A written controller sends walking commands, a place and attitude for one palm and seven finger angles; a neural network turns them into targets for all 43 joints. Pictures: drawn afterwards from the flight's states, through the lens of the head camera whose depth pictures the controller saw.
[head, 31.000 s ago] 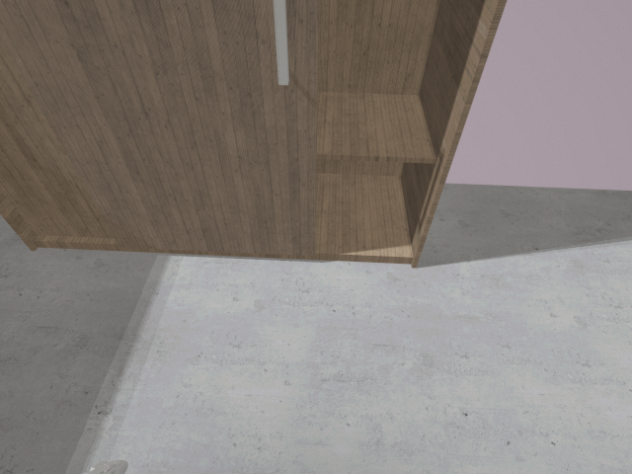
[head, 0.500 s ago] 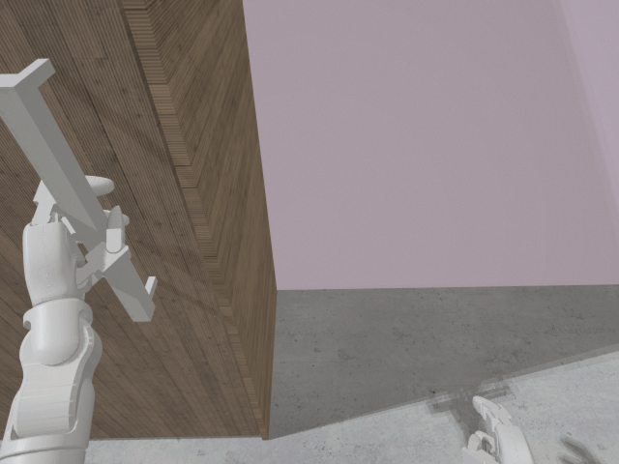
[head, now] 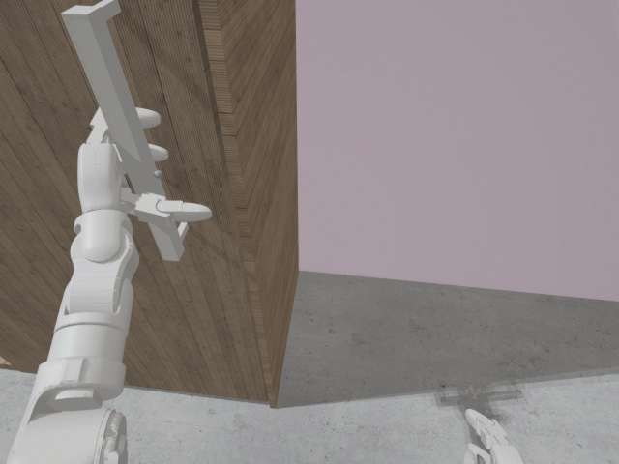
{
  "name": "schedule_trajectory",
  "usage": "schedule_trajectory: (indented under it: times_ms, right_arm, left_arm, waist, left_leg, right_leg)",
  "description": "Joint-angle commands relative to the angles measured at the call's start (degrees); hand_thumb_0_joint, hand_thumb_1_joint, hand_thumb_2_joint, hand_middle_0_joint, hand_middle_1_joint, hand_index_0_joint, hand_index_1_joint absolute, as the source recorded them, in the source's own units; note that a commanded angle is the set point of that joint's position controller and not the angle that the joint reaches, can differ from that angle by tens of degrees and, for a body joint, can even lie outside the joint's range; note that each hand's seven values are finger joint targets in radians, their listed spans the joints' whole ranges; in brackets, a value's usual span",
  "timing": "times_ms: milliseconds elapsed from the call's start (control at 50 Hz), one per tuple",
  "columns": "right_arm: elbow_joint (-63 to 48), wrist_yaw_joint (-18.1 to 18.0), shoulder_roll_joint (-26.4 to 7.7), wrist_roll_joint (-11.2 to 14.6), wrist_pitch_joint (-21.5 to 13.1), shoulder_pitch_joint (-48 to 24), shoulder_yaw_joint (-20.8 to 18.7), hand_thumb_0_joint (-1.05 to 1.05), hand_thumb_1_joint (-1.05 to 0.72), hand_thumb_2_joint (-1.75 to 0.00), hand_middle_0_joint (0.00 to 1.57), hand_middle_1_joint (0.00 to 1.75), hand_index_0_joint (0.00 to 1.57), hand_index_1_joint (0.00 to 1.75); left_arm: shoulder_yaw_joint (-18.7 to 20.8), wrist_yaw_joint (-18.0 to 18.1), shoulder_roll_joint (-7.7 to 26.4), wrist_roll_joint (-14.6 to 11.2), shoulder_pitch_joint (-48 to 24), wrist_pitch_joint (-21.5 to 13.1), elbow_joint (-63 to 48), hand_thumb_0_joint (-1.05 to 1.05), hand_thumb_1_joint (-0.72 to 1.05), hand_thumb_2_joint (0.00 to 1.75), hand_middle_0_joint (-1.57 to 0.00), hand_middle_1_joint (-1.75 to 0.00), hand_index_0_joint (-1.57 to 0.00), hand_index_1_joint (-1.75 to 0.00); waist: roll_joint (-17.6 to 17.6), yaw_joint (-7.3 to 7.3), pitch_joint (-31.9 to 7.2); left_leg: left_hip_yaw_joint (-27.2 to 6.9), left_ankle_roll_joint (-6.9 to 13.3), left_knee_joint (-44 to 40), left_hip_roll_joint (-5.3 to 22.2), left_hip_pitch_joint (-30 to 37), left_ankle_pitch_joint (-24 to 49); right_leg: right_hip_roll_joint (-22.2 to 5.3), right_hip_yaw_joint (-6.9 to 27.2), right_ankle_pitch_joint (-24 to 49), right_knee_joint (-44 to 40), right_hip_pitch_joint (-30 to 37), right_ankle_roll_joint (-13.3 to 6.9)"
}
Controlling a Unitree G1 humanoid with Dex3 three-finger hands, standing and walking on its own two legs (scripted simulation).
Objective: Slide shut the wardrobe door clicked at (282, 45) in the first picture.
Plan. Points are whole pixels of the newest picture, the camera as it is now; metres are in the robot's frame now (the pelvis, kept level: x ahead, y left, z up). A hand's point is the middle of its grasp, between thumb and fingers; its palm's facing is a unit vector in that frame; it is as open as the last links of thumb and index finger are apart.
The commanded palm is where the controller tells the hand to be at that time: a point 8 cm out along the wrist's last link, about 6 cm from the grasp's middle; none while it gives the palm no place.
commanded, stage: loosen the grip on the handle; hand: left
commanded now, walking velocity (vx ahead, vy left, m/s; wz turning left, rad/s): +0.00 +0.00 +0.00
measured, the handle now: (147, 154) +0.42 +0.24 +0.20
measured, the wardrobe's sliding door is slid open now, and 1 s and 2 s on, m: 0.00 0.00 0.00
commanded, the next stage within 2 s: slip the hand off the handle in 0.16 s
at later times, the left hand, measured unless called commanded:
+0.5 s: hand (149, 180) +0.38 +0.23 +0.20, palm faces +0.30 -0.94 -0.15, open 14.6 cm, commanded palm +0.34 +0.29 +0.20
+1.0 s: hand (100, 183) +0.37 +0.28 +0.20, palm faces +0.37 -0.91 -0.18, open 14.6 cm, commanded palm +0.31 +0.32 +0.20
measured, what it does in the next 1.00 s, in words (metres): shifts its weight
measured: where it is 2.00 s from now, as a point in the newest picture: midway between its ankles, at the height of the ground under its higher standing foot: outside the picture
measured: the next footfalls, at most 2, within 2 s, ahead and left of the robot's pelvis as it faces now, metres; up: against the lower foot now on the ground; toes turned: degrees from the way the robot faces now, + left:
none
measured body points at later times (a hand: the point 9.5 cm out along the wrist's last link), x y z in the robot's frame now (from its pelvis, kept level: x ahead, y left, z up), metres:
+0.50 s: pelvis +0.05 +0.03 +0.00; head +0.04 +0.03 +0.45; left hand +0.36 +0.28 +0.20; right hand +0.23 -0.18 -0.08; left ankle +0.04 +0.12 -0.73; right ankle +0.07 -0.08 -0.73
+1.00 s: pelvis +0.06 +0.01 +0.00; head +0.06 -0.01 +0.45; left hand +0.34 +0.33 +0.21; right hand +0.21 -0.24 -0.09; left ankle +0.04 +0.12 -0.73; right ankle +0.07 -0.08 -0.73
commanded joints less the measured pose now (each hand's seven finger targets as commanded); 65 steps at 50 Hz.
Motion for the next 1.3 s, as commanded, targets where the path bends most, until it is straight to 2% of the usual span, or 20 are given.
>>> schedule_trajectory:
  times_ms: [0,20,60,220,240,360,400,440,540,640,740,780,800,820,920,1000,1100,1120,1160,1280]
  right_arm:
    - [-8.86,0.11,-5.76,0.28,-2.75,-8.19,-2.34,0.00,-0.90,-0.90,0.20,0.30,0.20,0.30]
    - [-8.81,0.11,-5.80,0.34,-2.97,-7.92,-2.32,0.00,-0.90,-0.90,0.20,0.30,0.20,0.30]
    - [-8.71,-0.17,-6.61,0.11,-3.00,-7.77,-2.45,0.00,-0.90,-0.90,0.20,0.30,0.20,0.30]
    - [-9.38,-1.22,-6.68,-0.36,-4.70,-7.18,-1.34,0.00,-0.90,-0.90,0.20,0.30,0.20,0.30]
    - [-9.05,-1.27,-6.89,-0.70,-4.48,-5.99,-1.60,0.00,-0.90,-0.90,0.20,0.30,0.20,0.30]
    - [-10.91,-1.22,-6.84,-1.47,-3.85,-4.15,-0.94,0.00,-0.90,-0.90,0.20,0.30,0.20,0.30]
    - [-10.61,-1.18,-6.83,-1.38,-3.04,-3.66,-0.73,0.00,-0.90,-0.90,0.20,0.30,0.20,0.30]
    - [-10.98,-1.23,-6.75,-1.43,-2.42,-3.75,-0.89,0.00,-0.90,-0.90,0.20,0.30,0.20,0.30]
    - [-11.19,-1.76,-6.70,-1.26,-1.21,-3.81,-0.74,0.00,-0.90,-0.90,0.20,0.30,0.20,0.30]
    - [-11.10,-2.14,-6.89,-1.03,-2.00,-3.20,-1.00,0.00,-0.90,-0.90,0.20,0.30,0.20,0.30]
    - [-10.41,-2.84,-7.81,-0.46,-2.34,-3.12,-1.05,0.00,-0.90,-0.90,0.20,0.30,0.20,0.30]
    - [-10.40,-3.12,-8.08,-0.45,-2.37,-3.32,-1.22,0.00,-0.90,-0.90,0.20,0.30,0.20,0.30]
    - [-10.53,-3.12,-7.89,-0.42,-2.42,-3.55,-1.15,0.00,-0.90,-0.90,0.20,0.30,0.20,0.30]
    - [-10.13,-3.23,-8.06,-0.41,-2.36,-3.20,-1.16,0.00,-0.90,-0.90,0.20,0.30,0.20,0.30]
    - [-11.68,-2.08,-7.97,-0.35,-3.12,-3.69,-1.58,0.00,-0.90,-0.90,0.20,0.30,0.20,0.30]
    - [-12.19,-2.01,-8.15,-0.18,-3.54,-4.26,-1.71,0.00,-0.90,-0.90,0.20,0.30,0.20,0.30]
    - [-12.13,-2.75,-7.67,-0.18,-4.65,-5.72,-1.64,0.00,-0.90,-0.90,0.20,0.30,0.20,0.30]
    - [-11.52,-2.93,-7.78,-0.22,-4.73,-5.31,-1.66,0.00,-0.90,-0.90,0.20,0.30,0.20,0.30]
    - [-11.76,-3.12,-7.65,-0.23,-5.03,-5.99,-1.51,0.00,-0.90,-0.90,0.20,0.30,0.20,0.30]
    - [-11.52,-3.41,-7.53,-0.10,-5.53,-6.88,-1.17,0.00,-0.90,-0.90,0.20,0.30,0.20,0.30]
  left_arm:
    - [0.98,1.58,11.72,1.20,-23.52,-4.59,-15.03,0.00,-0.55,0.20,-0.29,-1.20,-0.29,-1.20]
    - [-0.47,1.88,9.66,0.96,-23.71,-4.53,-15.67,0.00,-0.55,0.20,-0.28,-1.18,-0.28,-1.18]
    - [1.05,2.55,10.62,0.44,-21.01,-4.05,-16.41,0.00,-0.55,0.20,-0.25,-1.15,-0.25,-1.15]
    - [-1.87,4.19,6.17,1.00,-17.10,-1.91,-25.41,0.00,-0.55,0.20,-0.25,-1.15,-0.25,-1.15]
    - [0.88,4.28,7.23,1.19,-9.72,-1.35,-22.96,0.00,-0.55,0.20,-0.25,-1.15,-0.25,-1.15]
    - [1.67,2.74,6.54,0.09,-5.16,0.06,-33.55,0.00,-0.55,0.20,-0.25,-1.15,-0.25,-1.15]
    - [2.60,2.33,6.51,-0.59,-2.58,1.36,-32.58,0.00,-0.55,0.20,-0.25,-1.15,-0.25,-1.15]
    - [4.14,2.05,7.72,-0.94,-2.31,1.97,-34.71,0.00,-0.55,0.20,-0.25,-1.15,-0.25,-1.15]
    - [5.90,0.29,9.13,-1.63,-2.35,2.13,-33.39,0.00,-0.55,0.20,-0.25,-1.15,-0.25,-1.15]
    - [5.12,-3.38,9.33,-2.43,-3.82,-0.68,-34.15,0.00,-0.55,0.20,-0.25,-1.15,-0.25,-1.15]
    - [9.46,-6.70,13.37,-4.87,-2.73,-1.33,-28.52,0.00,-0.55,0.20,-0.25,-1.15,-0.25,-1.15]
    - [12.79,-7.09,17.20,-5.25,-4.49,-1.89,-29.18,0.00,-0.55,0.20,-0.25,-1.15,-0.25,-1.15]
    - [12.91,-7.42,16.94,-5.60,-4.43,-2.04,-28.12,0.00,-0.55,0.20,-0.25,-1.15,-0.25,-1.15]
    - [14.63,-7.73,18.30,-6.00,-3.64,-2.18,-26.04,0.00,-0.55,0.20,-0.25,-1.15,-0.25,-1.15]
    - [17.22,-9.73,18.22,-8.10,7.76,-4.01,-30.02,0.00,-0.55,0.20,-0.25,-1.15,-0.25,-1.15]
    - [18.90,-10.89,18.72,-9.52,11.44,-4.03,-33.15,0.00,-0.55,0.20,-0.25,-1.15,-0.25,-1.15]
    - [18.07,-11.14,18.17,-10.56,10.15,-3.72,-38.09,0.00,-0.55,0.20,-0.25,-1.15,-0.25,-1.15]
    - [19.32,-11.11,19.17,-10.49,12.15,-3.56,-36.43,0.00,-0.55,0.20,-0.25,-1.15,-0.25,-1.15]
    - [17.45,-11.86,17.74,-10.45,13.02,-3.27,-37.76,0.00,-0.55,0.20,-0.25,-1.15,-0.25,-1.15]
    - [19.19,-13.56,18.77,-12.23,17.38,-2.11,-37.30,0.00,-0.55,0.20,-0.25,-1.15,-0.25,-1.15]
  waist:
    - [1.49,0.77,-11.47]
    - [0.28,0.14,-9.91]
    - [-2.00,0.53,-10.14]
    - [1.45,0.46,-10.10]
    - [-0.02,1.54,-9.54]
    - [1.54,2.42,-13.82]
    - [1.94,2.27,-12.01]
    - [1.72,2.52,-13.33]
    - [0.84,2.02,-12.49]
    - [3.44,1.50,-14.07]
    - [1.13,1.56,-11.68]
    - [2.76,2.22,-13.41]
    - [3.17,2.30,-13.94]
    - [1.25,2.24,-13.25]
    - [1.49,4.56,-15.24]
    - [0.34,4.44,-13.08]
    - [2.72,3.26,-10.55]
    - [0.81,3.33,-10.00]
    - [2.19,3.27,-9.61]
    - [1.01,3.58,-7.31]
  left_leg:
    - [1.25,0.26,-4.07,-0.84,-2.25,-8.52]
    - [1.12,0.29,-4.15,-0.72,-1.56,-9.06]
    - [1.00,0.65,-4.67,-0.60,-1.23,-8.34]
    - [-2.40,0.77,-10.55,0.59,4.39,-9.97]
    - [-2.48,0.55,-10.64,0.84,4.28,-6.09]
    - [-2.08,-1.99,-8.11,1.16,10.35,17.08]
    - [-1.87,-2.82,-7.79,1.20,10.11,20.08]
    - [-1.70,-3.01,-7.39,1.15,10.80,20.97]
    - [-1.18,-2.60,-7.23,0.70,9.61,18.35]
    - [-1.68,-2.56,-6.39,0.63,11.25,19.47]
    - [-1.02,-1.25,-6.60,-0.05,7.41,13.88]
    - [-0.83,-1.02,-6.62,-0.23,6.88,13.41]
    - [-0.61,-0.74,-6.47,-0.40,6.59,13.30]
    - [-0.34,-0.31,-6.20,-0.42,5.74,13.17]
    - [0.61,0.21,-5.44,-0.74,4.56,15.10]
    - [1.13,0.64,-5.56,-0.75,2.80,12.50]
    - [1.35,0.93,-4.89,-1.07,2.38,7.04]
    - [1.16,1.00,-4.75,-1.09,1.60,6.14]
    - [1.11,1.04,-4.69,-1.22,1.83,5.55]
    - [0.20,0.57,-3.37,-0.78,-0.03,3.99]
  right_leg:
    - [-6.53,10.55,-23.56,-11.95,6.24,1.75]
    - [-6.32,10.14,-24.04,-12.21,4.58,1.76]
    - [-6.01,9.41,-22.34,-11.94,5.15,1.98]
    - [-4.03,3.51,-8.41,-6.88,5.21,1.05]
    - [-3.57,2.89,-6.05,-6.07,6.28,0.70]
    - [-2.65,1.39,10.30,-2.68,8.90,0.22]
    - [-2.44,1.00,11.96,-2.58,8.55,0.36]
    - [-2.33,1.17,12.66,-2.53,8.97,0.45]
    - [-2.25,1.25,11.65,-3.26,8.76,0.59]
    - [-2.17,1.53,12.08,-2.86,7.93,0.40]
    - [-2.34,2.01,10.00,-4.21,8.07,0.71]
    - [-2.46,2.41,9.56,-4.15,9.42,0.56]
    - [-2.67,2.58,9.81,-4.25,9.63,0.61]
    - [-2.65,2.75,10.44,-4.43,10.00,0.77]
    - [-2.85,3.18,14.17,-3.31,12.88,0.98]
    - [-3.09,3.69,12.32,-3.98,12.56,1.49]
    - [-3.84,5.22,4.46,-6.34,9.94,1.98]
    - [-3.98,5.44,2.72,-6.74,10.15,2.08]
    - [-4.32,5.62,1.57,-6.94,9.62,2.04]
    - [-5.62,7.47,-1.33,-7.82,9.53,2.21]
